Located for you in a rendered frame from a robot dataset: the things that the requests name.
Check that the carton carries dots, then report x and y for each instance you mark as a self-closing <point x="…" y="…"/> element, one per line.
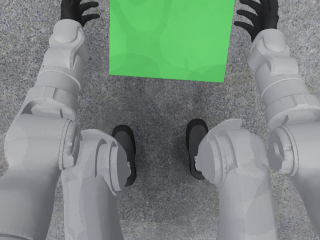
<point x="170" y="39"/>

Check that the left robot hand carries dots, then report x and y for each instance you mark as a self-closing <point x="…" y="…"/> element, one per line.
<point x="73" y="10"/>

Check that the right robot hand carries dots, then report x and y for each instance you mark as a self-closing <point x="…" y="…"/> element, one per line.
<point x="267" y="16"/>

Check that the robot left forearm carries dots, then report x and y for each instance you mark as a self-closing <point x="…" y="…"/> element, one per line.
<point x="59" y="81"/>

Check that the right robot upper arm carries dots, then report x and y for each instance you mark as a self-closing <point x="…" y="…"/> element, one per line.
<point x="294" y="150"/>

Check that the robot right forearm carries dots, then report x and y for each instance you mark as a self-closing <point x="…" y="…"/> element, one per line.
<point x="281" y="87"/>

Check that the right robot foot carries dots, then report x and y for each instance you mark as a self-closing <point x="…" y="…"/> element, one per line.
<point x="196" y="130"/>

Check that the left robot upper arm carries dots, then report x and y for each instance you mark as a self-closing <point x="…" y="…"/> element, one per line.
<point x="39" y="148"/>

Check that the robot right shin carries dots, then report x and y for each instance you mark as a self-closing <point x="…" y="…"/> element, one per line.
<point x="227" y="125"/>

